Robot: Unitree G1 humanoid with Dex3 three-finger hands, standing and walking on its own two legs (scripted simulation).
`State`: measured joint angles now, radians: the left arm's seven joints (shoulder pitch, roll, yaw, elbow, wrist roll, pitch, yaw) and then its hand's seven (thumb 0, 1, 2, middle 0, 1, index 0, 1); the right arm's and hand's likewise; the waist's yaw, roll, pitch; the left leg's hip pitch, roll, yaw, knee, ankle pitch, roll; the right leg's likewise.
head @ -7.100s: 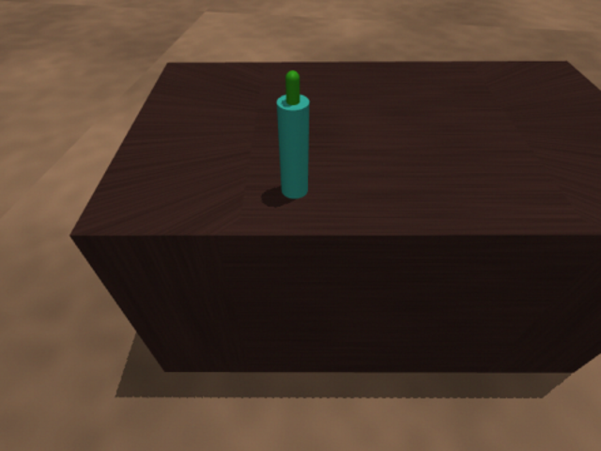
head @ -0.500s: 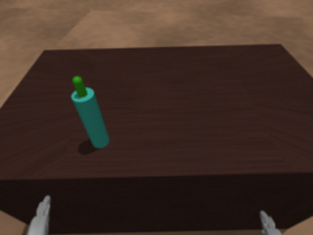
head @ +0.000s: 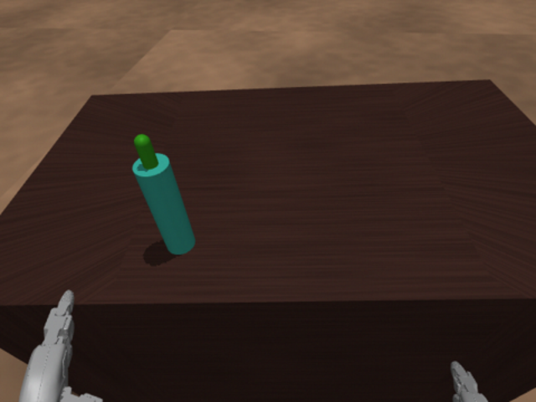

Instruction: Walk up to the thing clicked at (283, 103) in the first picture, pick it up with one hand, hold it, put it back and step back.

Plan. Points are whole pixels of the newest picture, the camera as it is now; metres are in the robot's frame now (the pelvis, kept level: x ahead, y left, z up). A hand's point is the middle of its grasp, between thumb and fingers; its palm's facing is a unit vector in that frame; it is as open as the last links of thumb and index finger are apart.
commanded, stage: rise first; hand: left
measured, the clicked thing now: (163, 198) +0.46 +0.22 +0.06
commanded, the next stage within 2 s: go down in 0.76 s
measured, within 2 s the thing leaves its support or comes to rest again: neither
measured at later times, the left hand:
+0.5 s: hand (78, 371) +0.17 +0.25 +0.06, palm faces +0.28 -0.88 -0.39, open 17.5 cm
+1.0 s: hand (69, 358) +0.17 +0.25 +0.08, palm faces +0.31 -0.88 -0.36, open 17.6 cm
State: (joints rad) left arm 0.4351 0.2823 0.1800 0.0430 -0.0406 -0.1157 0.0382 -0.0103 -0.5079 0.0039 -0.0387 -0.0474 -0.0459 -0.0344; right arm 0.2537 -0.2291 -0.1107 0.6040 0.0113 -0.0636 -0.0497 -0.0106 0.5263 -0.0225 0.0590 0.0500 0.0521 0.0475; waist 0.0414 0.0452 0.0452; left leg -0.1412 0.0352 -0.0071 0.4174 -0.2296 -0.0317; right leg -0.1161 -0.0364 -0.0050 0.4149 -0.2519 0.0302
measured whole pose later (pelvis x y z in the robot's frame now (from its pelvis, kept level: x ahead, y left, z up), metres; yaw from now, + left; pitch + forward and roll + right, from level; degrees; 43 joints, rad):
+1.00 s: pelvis -0.01 +0.00 +0.00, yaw +1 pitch -3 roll +0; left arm 0.46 0.28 0.28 -0.12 -0.06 -0.29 -0.02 -0.01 -0.58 0.05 -0.06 -0.06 -0.06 -0.06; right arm 0.24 -0.21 -0.12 0.64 0.00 -0.12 -0.03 -0.01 0.51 -0.05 0.06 0.05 0.05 0.05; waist 0.05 0.04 0.04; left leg -0.18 0.03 -0.02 0.46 -0.23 -0.03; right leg -0.15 -0.04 -0.02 0.46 -0.26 0.03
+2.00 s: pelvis -0.01 +0.01 -0.01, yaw +1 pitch +2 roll -1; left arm -0.28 0.59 0.58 0.70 -0.28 -0.13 -0.51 -0.01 -0.53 0.06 -0.04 -0.03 -0.05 -0.03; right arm 0.20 -0.23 -0.02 0.74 0.01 -0.18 -0.13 -0.01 0.51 -0.05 0.06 0.05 0.05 0.05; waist 0.01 -0.01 -0.03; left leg -0.32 0.03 -0.02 0.53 -0.25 -0.02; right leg -0.27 -0.04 -0.02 0.49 -0.26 0.04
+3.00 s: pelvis -0.01 +0.01 -0.02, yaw +0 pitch +10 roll -2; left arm -0.51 0.80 0.66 1.02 -0.23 -0.16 -0.62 -0.01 -0.53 0.07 -0.04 -0.04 -0.05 -0.04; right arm 0.20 -0.23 0.03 0.68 -0.01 -0.22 -0.14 -0.01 0.52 -0.05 0.06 0.05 0.05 0.05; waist -0.05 -0.02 -0.09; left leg -0.53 0.04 -0.03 0.67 -0.31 -0.02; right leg -0.47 -0.03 -0.02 0.60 -0.30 0.04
